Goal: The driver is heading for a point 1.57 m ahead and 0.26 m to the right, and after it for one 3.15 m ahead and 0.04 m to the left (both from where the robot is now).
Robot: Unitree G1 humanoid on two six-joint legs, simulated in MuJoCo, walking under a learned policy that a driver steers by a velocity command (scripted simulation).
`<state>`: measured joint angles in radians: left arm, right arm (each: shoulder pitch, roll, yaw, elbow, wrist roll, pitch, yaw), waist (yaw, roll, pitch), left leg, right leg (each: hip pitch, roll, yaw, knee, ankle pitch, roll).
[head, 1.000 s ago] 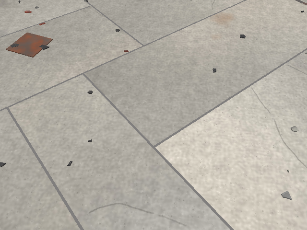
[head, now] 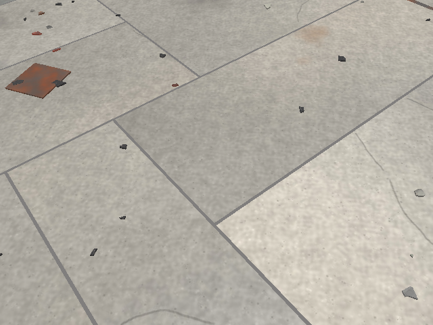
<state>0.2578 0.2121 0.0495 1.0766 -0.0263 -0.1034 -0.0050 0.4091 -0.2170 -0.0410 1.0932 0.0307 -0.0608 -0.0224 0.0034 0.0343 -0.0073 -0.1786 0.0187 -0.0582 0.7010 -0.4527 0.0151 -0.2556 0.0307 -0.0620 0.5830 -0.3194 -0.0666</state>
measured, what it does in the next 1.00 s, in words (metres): walks ahead: left foot, then right foot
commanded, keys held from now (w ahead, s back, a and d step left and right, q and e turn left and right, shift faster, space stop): w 0.06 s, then no key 0.56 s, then w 0.38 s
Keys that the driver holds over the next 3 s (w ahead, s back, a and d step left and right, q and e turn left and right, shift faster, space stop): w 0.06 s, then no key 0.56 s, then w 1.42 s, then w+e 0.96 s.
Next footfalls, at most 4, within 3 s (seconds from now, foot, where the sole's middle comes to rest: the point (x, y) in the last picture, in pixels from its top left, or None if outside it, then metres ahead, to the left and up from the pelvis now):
0.36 left None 0.31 0.11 -0.76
0.66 right None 0.23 -0.11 -0.76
1.00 left None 0.34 0.15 -0.76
1.46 right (262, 276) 0.68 -0.09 -0.76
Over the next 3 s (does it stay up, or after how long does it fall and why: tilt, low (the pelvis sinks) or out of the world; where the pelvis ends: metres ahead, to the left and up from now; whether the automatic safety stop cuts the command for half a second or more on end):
stays up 1.37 -0.04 0.01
